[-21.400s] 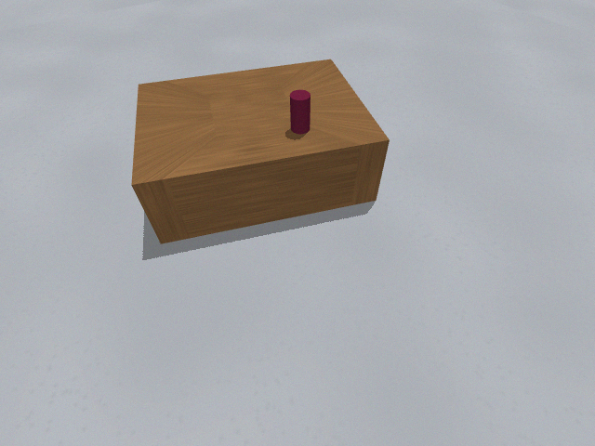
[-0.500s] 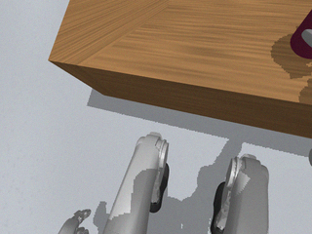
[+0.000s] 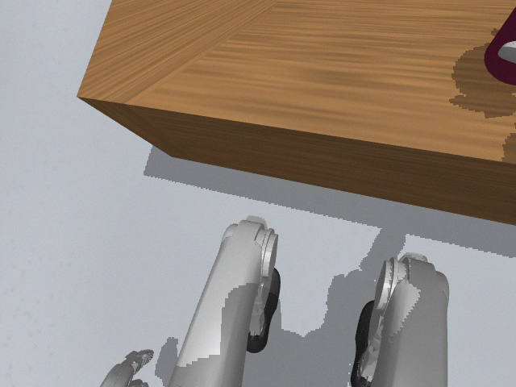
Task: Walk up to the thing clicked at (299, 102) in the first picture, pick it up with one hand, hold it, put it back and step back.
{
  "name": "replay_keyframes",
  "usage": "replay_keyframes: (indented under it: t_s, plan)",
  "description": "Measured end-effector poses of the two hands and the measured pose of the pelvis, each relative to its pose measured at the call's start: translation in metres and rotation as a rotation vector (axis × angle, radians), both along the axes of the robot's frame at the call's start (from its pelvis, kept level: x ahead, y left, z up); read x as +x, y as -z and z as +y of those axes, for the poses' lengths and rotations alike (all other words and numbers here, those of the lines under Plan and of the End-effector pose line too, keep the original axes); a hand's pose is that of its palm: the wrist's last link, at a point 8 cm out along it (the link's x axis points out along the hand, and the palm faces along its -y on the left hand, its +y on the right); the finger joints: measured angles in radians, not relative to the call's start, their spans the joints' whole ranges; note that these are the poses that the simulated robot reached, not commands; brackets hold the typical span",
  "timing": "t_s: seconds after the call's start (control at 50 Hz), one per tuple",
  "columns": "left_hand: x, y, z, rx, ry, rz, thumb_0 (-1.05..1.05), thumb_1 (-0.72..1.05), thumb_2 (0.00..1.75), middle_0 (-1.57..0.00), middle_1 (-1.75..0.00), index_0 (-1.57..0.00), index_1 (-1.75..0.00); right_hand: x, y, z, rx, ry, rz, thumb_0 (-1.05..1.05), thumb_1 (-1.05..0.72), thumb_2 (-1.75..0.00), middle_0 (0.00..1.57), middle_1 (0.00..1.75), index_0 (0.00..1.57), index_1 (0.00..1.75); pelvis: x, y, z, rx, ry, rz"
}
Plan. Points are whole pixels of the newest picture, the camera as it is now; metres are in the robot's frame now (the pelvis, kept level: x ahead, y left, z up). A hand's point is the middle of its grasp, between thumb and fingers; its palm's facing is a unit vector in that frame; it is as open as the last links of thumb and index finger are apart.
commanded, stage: open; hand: right
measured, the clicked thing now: out of the picture +0.60 -0.22 +0.03
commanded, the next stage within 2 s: withdraw in 0.14 s
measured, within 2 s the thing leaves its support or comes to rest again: neither
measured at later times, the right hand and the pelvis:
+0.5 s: hand out of the picture +0.60 -0.25 +0.05, palm faces +0.23 +0.97 -0.04, open 16.9 cm; pelvis -0.01 +0.00 +0.00, yaw +1 degrees
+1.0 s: hand out of the picture +0.59 -0.39 +0.19, palm faces +0.44 +0.83 -0.33, open 17.3 cm; pelvis +0.02 -0.01 +0.13, yaw +2 degrees
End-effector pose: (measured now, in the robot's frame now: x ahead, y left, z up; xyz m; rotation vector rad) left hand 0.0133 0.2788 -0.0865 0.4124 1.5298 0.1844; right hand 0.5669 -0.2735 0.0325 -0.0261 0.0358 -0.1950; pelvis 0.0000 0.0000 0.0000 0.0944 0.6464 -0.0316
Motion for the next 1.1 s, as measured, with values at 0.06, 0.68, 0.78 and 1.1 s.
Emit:
replay_keyframes:
  t_s: [0.06,0.68,0.78,1.1]
  plan:
    - [0.0,-0.001,0.0,0.001,0.003,0.0,0.0,0.92,0.88,-0.19,-0.3,-0.2,-0.28,0.002,-0.004,0.0,0.003,-0.002,-0.01,-0.02,0.56,-0.45,0.74,0.61,0.76,0.62,-0.001,0.0,0.0,0.002,0.0,-0.003]
    - [-0.007,-0.037,-0.008,-0.002,-0.047,-0.002,0.0,0.91,0.87,-0.19,-0.3,-0.2,-0.28,0.004,-0.096,-0.078,-0.041,0.092,-0.022,-0.01,0.61,-0.07,0.07,0.09,0.08,0.08,-0.001,-0.037,-0.001,0.011,-0.012,-0.006]
    - [-0.007,-0.062,-0.01,-0.016,-0.051,0.021,0.0,0.9,0.88,-0.2,-0.3,-0.2,-0.29,-0.001,-0.117,-0.101,-0.119,0.122,0.088,-0.01,0.58,-0.07,0.05,0.07,0.06,0.07,0.004,-0.06,-0.003,0.013,-0.017,-0.004]
    - [0.032,-0.155,-0.029,-0.074,-0.067,-0.005,0.0,0.9,0.89,-0.2,-0.3,-0.2,-0.29,-0.035,-0.21,-0.156,-0.275,0.353,0.267,-0.01,0.5,-0.09,0.06,0.06,0.07,0.06,0.028,-0.162,-0.011,0.021,-0.008,-0.075]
